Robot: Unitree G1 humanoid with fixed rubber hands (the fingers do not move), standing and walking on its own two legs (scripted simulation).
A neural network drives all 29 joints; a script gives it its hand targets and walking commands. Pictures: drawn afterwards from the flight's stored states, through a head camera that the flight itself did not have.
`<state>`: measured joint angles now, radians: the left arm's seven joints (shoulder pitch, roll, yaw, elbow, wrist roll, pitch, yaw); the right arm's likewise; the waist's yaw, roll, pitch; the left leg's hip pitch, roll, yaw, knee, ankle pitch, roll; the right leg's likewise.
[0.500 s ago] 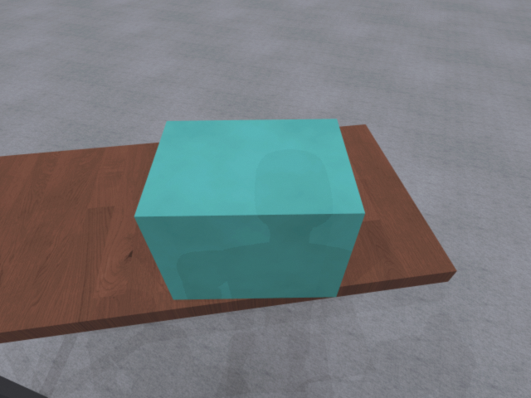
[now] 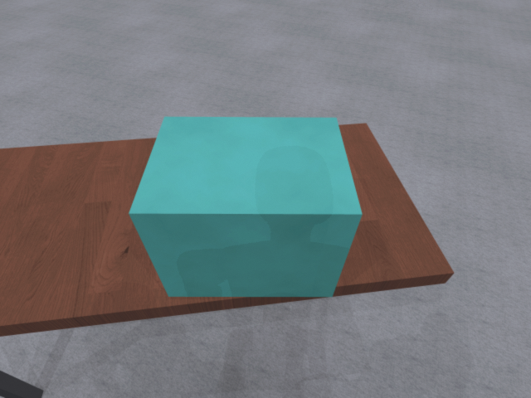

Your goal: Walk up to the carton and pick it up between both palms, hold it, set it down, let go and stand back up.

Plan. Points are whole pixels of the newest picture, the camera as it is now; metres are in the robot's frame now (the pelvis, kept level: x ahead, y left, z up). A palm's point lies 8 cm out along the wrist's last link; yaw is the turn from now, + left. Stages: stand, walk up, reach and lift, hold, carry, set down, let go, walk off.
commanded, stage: walk up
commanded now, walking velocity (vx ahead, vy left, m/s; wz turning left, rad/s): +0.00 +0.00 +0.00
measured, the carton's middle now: (250, 209) +0.44 +0.05 +0.02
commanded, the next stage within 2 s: none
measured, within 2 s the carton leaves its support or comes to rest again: neither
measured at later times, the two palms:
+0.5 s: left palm out of the picture -0.04 +0.25 -0.16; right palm out of the picture +0.01 -0.15 -0.14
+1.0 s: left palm out of the picture -0.02 +0.28 -0.15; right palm out of the picture -0.01 -0.11 -0.15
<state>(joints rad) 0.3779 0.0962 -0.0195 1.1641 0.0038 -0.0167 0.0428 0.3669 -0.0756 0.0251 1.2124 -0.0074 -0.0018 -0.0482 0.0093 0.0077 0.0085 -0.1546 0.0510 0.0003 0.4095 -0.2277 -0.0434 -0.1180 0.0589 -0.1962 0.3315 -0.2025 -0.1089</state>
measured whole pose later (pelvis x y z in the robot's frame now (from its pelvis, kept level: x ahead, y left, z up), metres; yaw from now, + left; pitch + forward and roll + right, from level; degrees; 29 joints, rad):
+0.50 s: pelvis +0.01 +0.06 +0.00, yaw +2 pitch +0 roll +0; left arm 0.37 0.12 -0.01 1.13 0.01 -0.02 0.03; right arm 0.29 -0.10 0.00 1.13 -0.02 0.00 -0.05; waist 0.04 -0.05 0.00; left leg -0.18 0.03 0.08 0.42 -0.24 -0.01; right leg -0.17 -0.05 -0.18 0.43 -0.26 -0.02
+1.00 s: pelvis +0.03 +0.08 +0.00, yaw +1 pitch -1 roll +0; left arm 0.34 0.10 0.00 1.18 0.01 -0.02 0.04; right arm 0.34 -0.08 0.00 1.16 -0.01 -0.03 -0.04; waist 0.01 -0.01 0.03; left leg -0.11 0.00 0.10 0.35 -0.23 0.03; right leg -0.11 -0.08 -0.15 0.37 -0.24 0.03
